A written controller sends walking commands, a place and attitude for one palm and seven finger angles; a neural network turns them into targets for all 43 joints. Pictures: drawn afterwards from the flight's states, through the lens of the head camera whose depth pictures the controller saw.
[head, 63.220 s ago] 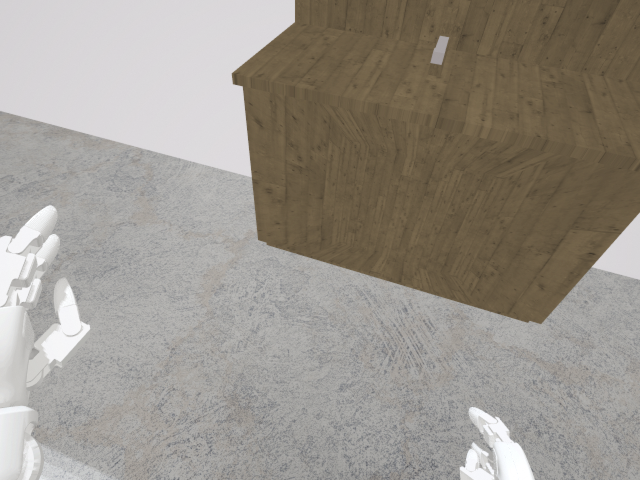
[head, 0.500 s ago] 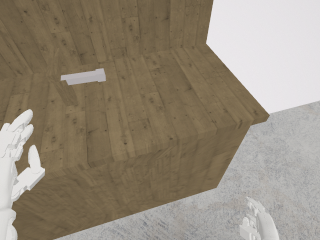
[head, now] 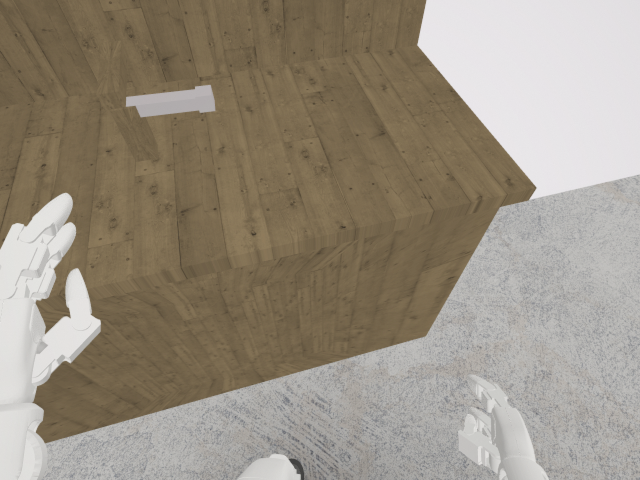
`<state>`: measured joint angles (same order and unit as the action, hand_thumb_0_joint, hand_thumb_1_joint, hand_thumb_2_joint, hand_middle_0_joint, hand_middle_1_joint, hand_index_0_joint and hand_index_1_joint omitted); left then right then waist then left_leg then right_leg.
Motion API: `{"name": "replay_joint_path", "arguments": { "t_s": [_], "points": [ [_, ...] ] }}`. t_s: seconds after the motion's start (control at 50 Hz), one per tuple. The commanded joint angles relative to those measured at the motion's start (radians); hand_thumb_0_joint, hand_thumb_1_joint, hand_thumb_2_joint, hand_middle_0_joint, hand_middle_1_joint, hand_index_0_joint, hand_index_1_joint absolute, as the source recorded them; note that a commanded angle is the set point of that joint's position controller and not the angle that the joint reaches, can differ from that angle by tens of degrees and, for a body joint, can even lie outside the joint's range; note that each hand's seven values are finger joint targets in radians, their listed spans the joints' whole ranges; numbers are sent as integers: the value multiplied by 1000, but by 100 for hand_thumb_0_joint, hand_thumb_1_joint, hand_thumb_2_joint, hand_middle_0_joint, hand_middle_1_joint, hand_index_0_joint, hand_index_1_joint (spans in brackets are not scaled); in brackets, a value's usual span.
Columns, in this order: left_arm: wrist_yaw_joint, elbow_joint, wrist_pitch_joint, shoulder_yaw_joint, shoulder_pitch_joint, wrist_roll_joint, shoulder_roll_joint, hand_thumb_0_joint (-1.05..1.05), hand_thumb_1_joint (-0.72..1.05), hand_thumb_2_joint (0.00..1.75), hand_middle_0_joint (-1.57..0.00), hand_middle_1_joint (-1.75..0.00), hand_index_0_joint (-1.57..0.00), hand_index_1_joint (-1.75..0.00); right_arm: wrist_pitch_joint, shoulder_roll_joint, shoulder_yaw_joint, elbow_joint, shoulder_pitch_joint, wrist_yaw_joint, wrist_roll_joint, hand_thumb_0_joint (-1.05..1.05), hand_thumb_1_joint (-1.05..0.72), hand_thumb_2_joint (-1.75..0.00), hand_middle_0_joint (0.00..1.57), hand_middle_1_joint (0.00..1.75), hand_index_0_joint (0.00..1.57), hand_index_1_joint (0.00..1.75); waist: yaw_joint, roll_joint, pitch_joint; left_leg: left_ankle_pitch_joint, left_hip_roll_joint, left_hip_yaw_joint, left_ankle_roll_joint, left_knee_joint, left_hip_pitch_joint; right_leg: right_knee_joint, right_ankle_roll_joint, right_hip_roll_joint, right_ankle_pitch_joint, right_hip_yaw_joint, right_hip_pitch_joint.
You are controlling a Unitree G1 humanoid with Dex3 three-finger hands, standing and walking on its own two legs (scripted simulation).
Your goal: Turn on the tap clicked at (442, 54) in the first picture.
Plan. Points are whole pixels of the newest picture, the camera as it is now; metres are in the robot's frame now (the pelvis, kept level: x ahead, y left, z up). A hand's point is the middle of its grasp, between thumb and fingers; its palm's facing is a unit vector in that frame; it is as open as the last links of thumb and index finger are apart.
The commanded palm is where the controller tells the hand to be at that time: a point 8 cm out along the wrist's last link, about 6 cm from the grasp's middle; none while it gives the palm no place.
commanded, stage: step back with the hand held close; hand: left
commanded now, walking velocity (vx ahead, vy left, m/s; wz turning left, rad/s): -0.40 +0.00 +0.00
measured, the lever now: (205, 98) +0.61 +0.23 +0.11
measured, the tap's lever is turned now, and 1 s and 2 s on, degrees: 86 86 86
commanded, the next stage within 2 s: stop stepping back and stand still in 0.40 s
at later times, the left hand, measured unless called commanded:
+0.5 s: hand out of the picture +0.09 +0.20 +0.17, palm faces +0.36 -0.85 -0.39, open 7.4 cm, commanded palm +0.03 +0.24 +0.18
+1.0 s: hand out of the picture -0.08 +0.18 +0.18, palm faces +0.46 -0.77 -0.44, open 7.4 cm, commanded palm -0.13 +0.22 +0.18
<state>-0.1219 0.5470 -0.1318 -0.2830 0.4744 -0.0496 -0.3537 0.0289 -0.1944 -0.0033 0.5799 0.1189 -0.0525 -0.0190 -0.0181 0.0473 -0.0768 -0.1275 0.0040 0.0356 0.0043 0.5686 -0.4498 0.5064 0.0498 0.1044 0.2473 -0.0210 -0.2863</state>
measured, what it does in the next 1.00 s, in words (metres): walks backwards: left foot, then right foot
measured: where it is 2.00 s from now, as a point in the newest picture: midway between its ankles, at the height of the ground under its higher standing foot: outside the picture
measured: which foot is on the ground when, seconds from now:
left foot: up 0.00-0.10, down 0.12-0.50, up 0.52-0.80, down 0.82-0.98, up 1.00-1.00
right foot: down 0.00-0.16, up 0.18-0.48, down 0.50-1.00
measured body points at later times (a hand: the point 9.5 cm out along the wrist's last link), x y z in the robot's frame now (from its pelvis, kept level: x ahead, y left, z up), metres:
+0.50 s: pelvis -0.14 -0.03 +0.00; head -0.11 -0.03 +0.44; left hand +0.06 +0.24 +0.19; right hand +0.05 -0.23 -0.09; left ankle +0.00 +0.11 -0.73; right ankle -0.17 -0.15 -0.74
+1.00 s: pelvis -0.27 -0.07 -0.01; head -0.29 -0.10 +0.44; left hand -0.11 +0.22 +0.20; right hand -0.13 -0.32 -0.11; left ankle -0.32 +0.09 -0.73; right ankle -0.19 -0.14 -0.73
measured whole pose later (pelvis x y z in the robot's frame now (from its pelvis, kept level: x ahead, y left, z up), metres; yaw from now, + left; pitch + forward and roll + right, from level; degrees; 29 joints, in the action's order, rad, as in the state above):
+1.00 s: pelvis -0.27 -0.07 -0.01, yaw +4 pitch -3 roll +3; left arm -0.15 0.48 -0.12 -0.36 0.50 -0.05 -0.40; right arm 0.15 -0.22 0.03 0.66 0.31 -0.06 -0.02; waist 0.02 0.01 0.01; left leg -0.41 0.04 -0.02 -0.01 0.62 -0.15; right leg 0.65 0.02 0.01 0.33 0.05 -0.36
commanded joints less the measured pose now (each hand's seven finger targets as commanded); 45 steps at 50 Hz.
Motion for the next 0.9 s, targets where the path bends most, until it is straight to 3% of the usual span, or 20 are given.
{"name": "replay_joint_path", "arguments": {
  "t_s": [0.0, 0.06, 0.1, 0.16, 0.2, 0.26, 0.3, 0.36, 0.44, 0.46, 0.48, 0.5, 0.52, 0.56, 0.6, 0.66, 0.74, 0.8, 0.84, 0.88],
  "points": [
    [-35, 265, -93, -220, 56, -20, -239, 0, 90, 90, -20, -30, -20, -30, 26, -92, 59, -180, -58, -18, -13, 0, -90, -90, 20, 30, 20, 30, 5, -132, 256, -170, 10, 19, -22, 247, 136, -119, 80, -390, -593, -209, -11],
    [-31, 244, -90, -228, 60, -21, -236, 0, 90, 90, -20, -30, -20, -30, 19, -87, 47, -172, -73, -24, -1, 0, -90, -90, 20, 30, 20, 30, 20, -62, 187, -133, 41, 27, -20, 100, 115, -83, 66, -366, -591, -179, -17],
    [-38, 216, -88, -224, 57, -18, -225, 0, 90, 90, -20, -30, -20, -30, 13, -111, 50, -165, -59, -31, 4, 0, -90, -90, 20, 30, 20, 30, 22, 21, 220, 262, 122, 78, 11, -112, 195, 40, -18, -236, -485, -95, -30],
    [-45, 199, -79, -194, 47, -11, -210, 0, 90, 90, -20, -30, -20, -30, 45, -114, 55, -154, -30, -26, 14, 0, -90, -90, 20, 30, 20, 30, 9, 205, 305, 749, 315, 255, 102, -163, 397, 288, -58, -99, 196, -55, -205],
    [-37, 244, -75, -154, -16, -3, -183, 0, 90, 90, -20, -30, -20, -30, 70, -115, 51, -136, -16, -13, 31, 0, -90, -90, 20, 30, 20, 30, 7, 147, 298, 537, 324, 220, 106, -218, 324, 468, -58, -91, 260, -95, -181],
    [-49, 293, -41, -121, -94, -2, -163, 0, 90, 90, -20, -30, -20, -30, 95, -130, 65, -129, 1, -12, 18, 0, -90, -90, 20, 30, 20, 30, 8, 79, 291, 459, 291, 149, 117, -218, 390, 418, -73, -100, 191, -57, -198],
    [-48, 265, -16, -98, -98, 3, -143, 0, 90, 90, -20, -30, -20, -30, 102, -135, 59, -124, -22, -9, 13, 0, -90, -90, 20, 30, 20, 30, 11, 94, 242, 181, 268, 138, 100, -287, 286, 378, -76, -90, 165, -26, -135],
    [-55, 254, -3, -149, -105, 6, -188, 0, 90, 90, -20, -30, -20, -30, 97, -145, 51, -128, -56, -16, 23, 0, -90, -90, 20, 30, 20, 30, 9, 197, 182, -261, 253, 155, 104, -386, 99, 272, -69, -67, 156, 8, -7],
    [-41, 242, -19, -171, -58, -6, -190, 0, 90, 90, -20, -30, -20, -30, 88, -130, 51, -120, -43, -6, 21, 0, -90, -90, 20, 30, 20, 30, -17, 188, 216, -359, 149, 45, 21, -254, 82, -128, -31, -55, 36, 70, 101],
    [-38, 255, -22, -189, -31, -4, -222, 0, 90, 90, -20, -30, -20, -30, 80, -115, 51, -121, -30, -1, 21, 0, -90, -90, 20, 30, 20, 30, -9, 62, 227, -343, 77, -13, -21, -88, 121, -246, -1, -126, -62, 19, 62],
    [-32, 262, -34, -172, -38, -10, -229, 0, 90, 90, -20, -30, -20, -30, 69, -84, 42, -125, -39, -1, 10, 0, -90, -90, 20, 30, 20, 30, -12, -192, 213, -318, -18, -104, -72, 256, 156, -346, 63, -313, -106, -152, -73],
    [-34, 263, -52, -188, -31, -14, -253, 0, 90, 90, -20, -30, -20, -30, 78, -83, 37, -147, -74, -6, -2, 0, -90, -90, 20, 30, 20, 30, -24, -294, 178, -412, -83, -80, -80, 625, 9, -366, 137, -472, -281, -318, -144],
    [-23, 217, -51, -173, 4, -19, -211, 0, 90, 90, -20, -30, -20, -30, 87, -104, 54, -124, -27, -2, -13, 0, -90, -90, 20, 30, 20, 30, -2, -284, 193, -368, -54, 24, -66, 748, -39, -281, 115, -444, -390, -217, -118],
    [-8, 184, -37, -193, 71, -9, -201, 0, 90, 90, -20, -30, -20, -30, 73, -79, 36, -160, -36, 10, -14, 0, -90, -90, 20, 30, 20, 30, 34, -193, 226, -257, -3, 31, -55, 717, -75, -159, 104, -387, -465, -132, -11],
    [-28, 134, -43, -197, 32, -12, -190, 0, 90, 90, -20, -30, -20, -30, 57, -82, 32, -147, -34, 1, -15, 0, -90, -90, 20, 30, 20, 30, 62, -126, 192, -213, 44, 11, -37, 552, -21, -151, 73, -381, -301, -129, -33],
    [-47, 68, -48, -193, -1, -14, -189, 0, 90, 90, -20, -30, -20, -30, 77, -118, 57, -128, -20, -12, -14, 0, -90, -90, 20, 30, 20, 30, 37, -175, 159, -304, 43, -25, 0, 234, 67, -182, 60, -385, -74, -199, -9],
    [-57, 178, -57, -178, 5, -2, -194, 0, 90, 90, -20, -30, -20, -30, 112, -135, 74, -128, 38, -12, -5, 0, -90, -90, 20, 30, 20, 30, 46, -155, 261, -251, 6, -97, 49, -191, 239, -86, 21, -327, 3, -196, 132],
    [-59, 294, -58, -166, 20, -10, -197, 0, 90, 90, -20, -30, -20, -30, 136, -170, 84, -147, 38, -18, -10, 0, -90, -90, 20, 30, 20, 30, 35, 283, 230, -70, 204, 81, 135, -327, 408, 316, -50, -97, 96, 64, -54],
    [-65, 270, -61, -188, -20, 6, -216, 0, 90, 90, -20, -30, -20, -30, 156, -149, 79, -93, 53, -17, -9, 0, -90, -90, 20, 30, 20, 30, 71, 312, 68, -70, 306, 242, 218, -337, 365, 487, -58, -107, 273, 64, -334],
    [-57, 211, -62, -190, -80, 10, -203, 0, 90, 90, -20, -30, -20, -30, 182, -147, 72, -57, 46, -11, -9, 0, -90, -90, 20, 30, 20, 30, 47, 140, -48, -107, 328, 215, 208, -331, 236, 407, -38, -179, 235, -36, -307]
  ]
}}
